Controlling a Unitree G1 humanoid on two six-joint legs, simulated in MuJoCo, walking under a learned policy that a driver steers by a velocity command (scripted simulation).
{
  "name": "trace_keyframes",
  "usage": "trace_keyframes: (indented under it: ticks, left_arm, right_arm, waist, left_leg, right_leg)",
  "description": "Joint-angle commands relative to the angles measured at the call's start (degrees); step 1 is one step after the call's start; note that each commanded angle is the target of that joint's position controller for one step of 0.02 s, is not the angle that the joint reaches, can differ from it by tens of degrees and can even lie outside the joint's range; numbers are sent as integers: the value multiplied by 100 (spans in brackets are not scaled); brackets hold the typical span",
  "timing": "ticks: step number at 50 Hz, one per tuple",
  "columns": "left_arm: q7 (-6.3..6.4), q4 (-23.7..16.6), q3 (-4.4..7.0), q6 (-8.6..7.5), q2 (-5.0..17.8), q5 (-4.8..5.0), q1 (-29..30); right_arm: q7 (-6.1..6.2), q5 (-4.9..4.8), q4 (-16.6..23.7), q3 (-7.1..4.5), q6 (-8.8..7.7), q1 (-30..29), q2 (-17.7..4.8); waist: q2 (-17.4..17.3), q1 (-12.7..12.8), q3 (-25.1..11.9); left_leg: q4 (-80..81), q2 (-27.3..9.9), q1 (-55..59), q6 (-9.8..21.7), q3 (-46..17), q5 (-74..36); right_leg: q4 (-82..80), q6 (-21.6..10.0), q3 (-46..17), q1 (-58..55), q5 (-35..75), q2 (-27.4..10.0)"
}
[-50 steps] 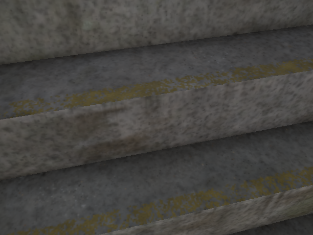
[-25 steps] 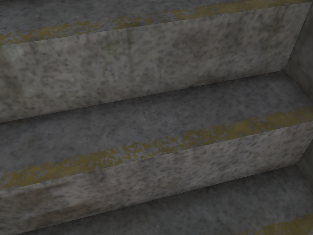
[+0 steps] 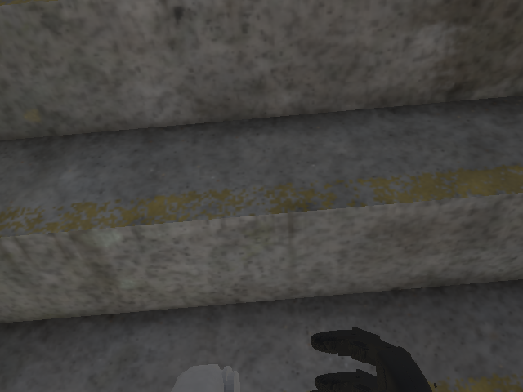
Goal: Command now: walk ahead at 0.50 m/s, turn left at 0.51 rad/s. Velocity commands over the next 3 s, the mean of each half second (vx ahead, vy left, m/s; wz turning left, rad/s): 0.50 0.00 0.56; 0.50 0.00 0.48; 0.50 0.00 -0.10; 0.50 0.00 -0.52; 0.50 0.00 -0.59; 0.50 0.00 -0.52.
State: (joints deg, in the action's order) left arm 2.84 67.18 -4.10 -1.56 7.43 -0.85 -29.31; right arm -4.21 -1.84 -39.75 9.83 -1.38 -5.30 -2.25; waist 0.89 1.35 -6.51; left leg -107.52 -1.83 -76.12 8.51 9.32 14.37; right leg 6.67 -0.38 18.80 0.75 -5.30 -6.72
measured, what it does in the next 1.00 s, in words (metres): climbs, turning left: left foot 0.24 m higher, then right foot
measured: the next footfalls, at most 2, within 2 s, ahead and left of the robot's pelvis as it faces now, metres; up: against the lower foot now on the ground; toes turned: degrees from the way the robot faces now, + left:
left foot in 0.10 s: +0.19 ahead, +0.10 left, +0.24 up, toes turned +6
right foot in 0.62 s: +0.14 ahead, -0.14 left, +0.24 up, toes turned +24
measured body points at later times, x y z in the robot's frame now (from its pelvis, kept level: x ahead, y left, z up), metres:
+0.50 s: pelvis +0.07 -0.01 +0.18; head +0.01 +0.00 +0.63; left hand +0.18 +0.20 +0.07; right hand +0.26 -0.19 +0.08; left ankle +0.15 +0.10 -0.52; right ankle +0.12 -0.16 -0.26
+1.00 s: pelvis +0.14 +0.01 +0.22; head +0.15 -0.04 +0.66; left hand -0.07 +0.09 +0.09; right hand +0.43 +0.03 +0.15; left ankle +0.16 +0.18 -0.34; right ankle +0.11 -0.16 -0.52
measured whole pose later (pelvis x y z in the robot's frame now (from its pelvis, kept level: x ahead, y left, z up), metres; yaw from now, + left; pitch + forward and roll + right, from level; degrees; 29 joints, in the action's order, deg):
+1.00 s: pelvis +0.14 +0.01 +0.22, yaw +32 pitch +1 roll +1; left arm 3.5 52.7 -1.2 -3.9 3.9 -3.7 -39.0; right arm -2.6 -1.6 -35.4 1.8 -0.5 2.3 -6.7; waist -3.8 8.6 -4.1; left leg -88.3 -5.6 -57.0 -2.1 2.1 2.7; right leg 24.2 0.9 7.1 1.0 -23.4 -4.9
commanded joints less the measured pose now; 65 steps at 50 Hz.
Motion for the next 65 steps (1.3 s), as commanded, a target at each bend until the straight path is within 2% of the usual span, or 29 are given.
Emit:
trace_keyframes:
  ticks: [1, 2, 3, 4, 5, 6, 7, 9, 11, 19, 26, 29, 31, 32, 33, 34, 35, 37, 40, 43, 47, 52, 55, 58, 60, 61, 62, 63, 65]
  left_arm:
    - [144, -11, 273, -40, 1745, 166, -542]
    - [20, -25, 112, -204, 988, 338, -1511]
    - [-160, -161, 271, -426, 1908, 254, -1121]
    - [-346, -516, 421, -534, 2216, 287, -366]
    - [-509, -1031, 491, -568, 2152, 79, 826]
    - [-603, -1494, 486, -455, 1534, -76, 1770]
    - [-703, -1999, 454, -441, 1164, -89, 2432]
    - [-802, -2680, 230, -391, 315, -359, 2720]
    - [-778, -2812, 2, -436, 60, -318, 2312]
    - [-101, -2402, -54, -217, 322, -209, 1750]
    - [76, -2335, 29, 0, 449, -272, 1553]
    - [150, -1957, 133, 225, 869, -181, 817]
    - [46, -1598, 144, 364, 217, 152, 798]
    - [-137, -1579, 34, 259, -55, -62, 958]
    - [-211, -1982, 159, 37, 546, -511, 1309]
    - [-144, -1986, 439, -49, 1109, -181, 632]
    - [-64, -2206, 587, 30, 1273, -153, 757]
    - [-58, -2434, 561, 39, 1017, -234, 225]
    - [22, -2173, 430, -214, 470, -305, -702]
    - [68, -1977, 482, -343, 569, -175, -846]
    - [104, -1951, 439, -362, 486, -143, -556]
    - [88, -1343, 535, -178, 359, -284, -1425]
    - [60, -991, 638, 25, 466, -169, -1818]
    - [10, -1249, 670, -31, 1172, -82, -916]
    - [112, -1999, 834, -189, 1631, 204, 453]
    - [-55, -2462, 676, -344, 797, -24, 1299]
    - [-222, -2237, 557, -681, -102, -91, 667]
    - [-319, -2330, 583, -824, 51, 69, 1337]
    - [-434, -3048, 332, -721, -513, 191, 2031]
  right_arm:
    - [-117, 179, 462, -212, -121, -240, -495]
    - [-104, 307, 503, -171, -128, -473, -426]
    - [37, 342, 407, -430, 40, 1009, -961]
    - [164, 409, 150, -622, 205, 1829, -1410]
    - [184, 447, -400, -984, 480, 2486, -2051]
    - [266, 604, -541, -1143, 568, 1963, -2285]
    - [356, 668, -342, -1041, 493, 1567, -2044]
    - [424, 271, -606, -810, 341, 745, -1039]
    - [320, 299, -1074, -732, 195, 846, -639]
    - [217, 627, -843, -794, 14, 647, -1167]
    - [504, 507, -291, -903, 11, 550, -1560]
    - [644, 77, 314, -1011, 227, 168, -1455]
    - [757, -12, 74, -1024, 429, 1437, -1270]
    - [518, -82, 72, -994, 336, 1830, -686]
    - [358, -165, 251, -1035, 83, 2068, -599]
    - [243, -223, 271, -924, -195, 1900, -730]
    - [223, -265, 406, -893, -261, 1408, -820]
    - [250, -93, 855, -973, -216, 46, -1249]
    - [292, -72, 970, -899, -207, -351, -851]
    - [317, -209, 921, -786, -230, -55, -453]
    - [206, 46, 1049, -860, -6, 18, -629]
    - [-20, 67, 1505, -852, -131, -967, -474]
    - [-31, -129, 1911, -728, -231, -1425, -320]
    - [117, -73, 1682, -1053, -366, -90, -1054]
    - [247, 225, 656, -1446, -175, 1964, -1781]
    - [271, 272, 57, -1433, 9, 2563, -2060]
    - [477, 690, -164, -1414, 65, 3104, -2451]
    - [508, 907, -535, -1429, 133, 3793, -2219]
    - [366, 626, -1066, -1219, 136, 3206, -1487]
  waist:
    - [1916, -693, -1029]
    - [1005, 123, -1664]
    - [1598, -870, -2734]
    - [928, -1159, -3174]
    - [37, -1329, -3041]
    - [-1310, -727, -2446]
    - [-1326, -587, -1961]
    - [-552, 313, 94]
    - [-277, 662, 511]
    - [-1044, 644, 11]
    - [-1254, 439, -436]
    - [-1883, 681, 125]
    - [-708, 207, 134]
    - [420, -127, 96]
    - [1349, -567, -125]
    - [1467, -304, -342]
    - [839, -265, 278]
    - [-136, 434, 939]
    - [238, 835, 1475]
    - [624, 607, 1430]
    - [544, 349, 1018]
    - [810, 652, 1426]
    - [635, 624, 1686]
    - [812, -283, -31]
    - [1010, -1117, -486]
    - [-302, -866, -394]
    - [-1912, -427, -1489]
    - [-1234, -828, -1884]
    - [-1079, -429, -1123]
  left_leg:
    - [1967, 954, 3036, 333, 1169, 2890]
    - [2252, 817, 5045, 728, 274, 2164]
    - [3109, 599, 5629, 765, -821, 2067]
    - [4211, 548, 6577, 572, -1549, 1902]
    - [5406, 424, 7209, 464, -2529, 2036]
    - [7024, -279, 6640, 909, -4933, 4558]
    - [8251, -687, 5589, 810, -6110, 5314]
    - [7367, -439, 2993, 66, -4476, 4854]
    - [7283, -162, 2675, -67, -3745, 4016]
    - [8047, -68, 2555, 279, -3738, 2513]
    - [8327, -201, 3856, 349, -3824, 1609]
    - [8847, 536, 3625, -375, -2635, 1784]
    - [5682, 332, 4298, -132, -2958, 3133]
    - [2744, 1054, 3749, -318, -1867, 1847]
    - [343, 1720, 1875, -670, -2318, 1328]
    - [-419, 571, 134, -565, -2305, 512]
    - [-377, 337, -217, -744, -2211, -334]
    - [95, 153, -332, -995, -1557, -703]
    - [486, 45, -234, -1050, -1675, -1151]
    - [842, -199, -137, -986, -1576, -1008]
    - [1896, -355, 1699, -1136, -654, -1492]
    - [2259, -524, 202, -902, -426, -447]
    - [3330, -544, 143, -855, -49, 1330]
    - [7312, 411, 5333, -403, 191, -344]
    - [10125, -282, 8031, -281, -960, -3842]
    - [8972, -1358, 9869, -474, -1669, -7608]
    - [6812, -2259, 11470, -359, -1855, -12377]
    - [7141, -2456, 11539, -98, -2040, -11333]
    - [7405, -2175, 10620, -86, -1690, -6580]
  right_leg:
    - [1290, -1164, -232, -691, 12645, -1384]
    - [2243, -976, -667, 906, 13436, -1418]
    - [2787, -1310, -850, 281, 12488, -1313]
    - [3157, -1531, -1074, 704, 9649, -1199]
    - [3827, -1604, -1135, 1639, 5792, -821]
    - [6590, -1286, -1443, 3392, 1585, 360]
    - [9495, -1105, -2665, 4041, 504, 717]
    - [10964, -934, -2526, 5095, 203, 725]
    - [11581, -831, -2456, 5749, 459, 554]
    - [11874, -78, -1754, 6145, 1232, 703]
    - [9479, 45, -1703, 4881, 925, 881]
    - [3136, -315, -1134, 2404, -1735, 1071]
    - [919, -384, -2228, 1715, -1737, 240]
    - [1707, -257, -2684, 1313, -1065, -119]
    - [2921, -638, -3957, 280, 1823, -969]
    - [1766, -1297, -5585, -441, -2819, -1627]
    - [1933, -1267, -4901, -133, -3250, -1327]
    - [1454, -1135, -4317, 332, -3429, -1010]
    - [1207, -1181, -3857, 844, -2748, -914]
    - [813, -1413, -3838, 684, -2234, -1046]
    - [476, -1315, -2677, 1068, -551, -897]
    - [273, -998, -2239, -1638, 2178, -1150]
    - [173, -800, -1801, -2261, 3305, -1264]
    - [1895, -968, -1936, -1247, 8371, -1090]
    - [3581, -545, -2184, -23, 5595, -560]
    - [6567, -297, -1958, 2822, -1338, 539]
    - [10049, -270, -3209, 5344, -2749, 1107]
    - [12220, -243, -3337, 6760, -2509, 1305]
    - [14653, -474, -2762, 8892, -2257, 1069]
Over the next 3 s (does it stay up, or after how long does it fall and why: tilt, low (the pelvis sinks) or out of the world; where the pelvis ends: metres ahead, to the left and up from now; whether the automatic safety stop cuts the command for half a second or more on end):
stays up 0.07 0.20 0.20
